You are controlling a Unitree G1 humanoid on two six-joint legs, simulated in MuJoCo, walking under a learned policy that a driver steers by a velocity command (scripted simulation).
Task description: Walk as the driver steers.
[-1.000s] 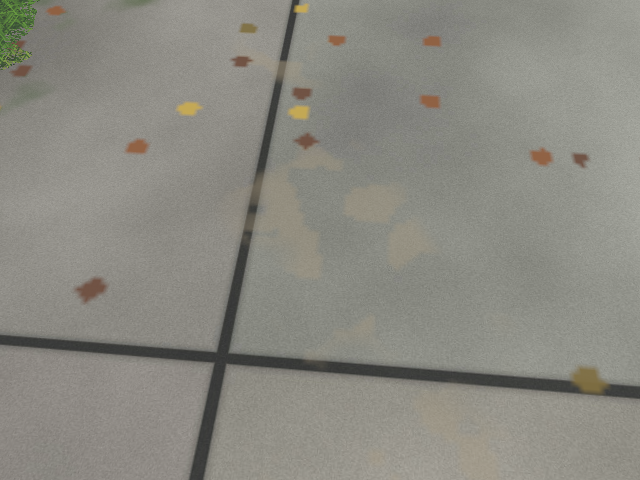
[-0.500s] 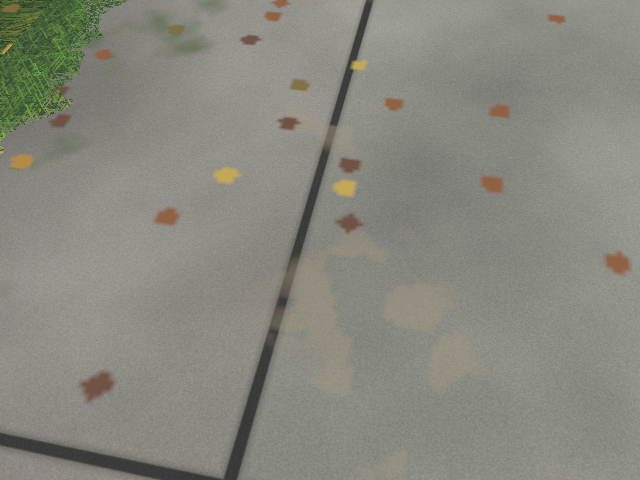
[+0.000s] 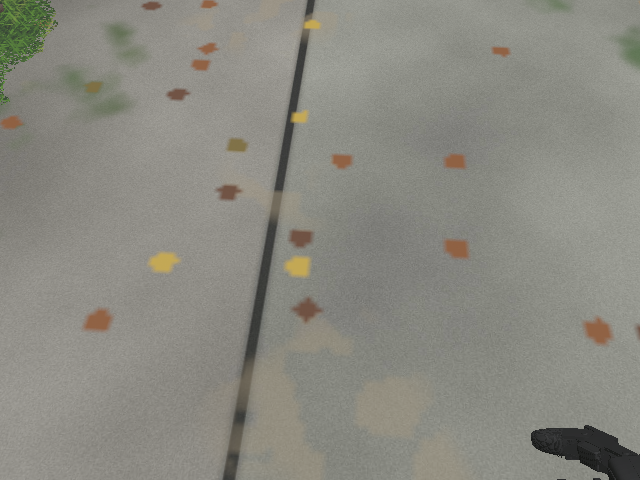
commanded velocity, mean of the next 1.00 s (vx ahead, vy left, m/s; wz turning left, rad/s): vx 0.50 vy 0.00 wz -0.04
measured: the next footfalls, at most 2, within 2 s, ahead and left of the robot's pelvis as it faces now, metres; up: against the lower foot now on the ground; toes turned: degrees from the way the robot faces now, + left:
right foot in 0.50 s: +0.37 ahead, -0.15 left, +0.00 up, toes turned -16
left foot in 1.04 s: +0.67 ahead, +0.01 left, +0.00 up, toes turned +8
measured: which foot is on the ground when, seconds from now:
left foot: down 0.00-0.52, up 0.54-1.00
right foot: down 0.00-0.00, up 0.02-0.48, down 0.50-1.00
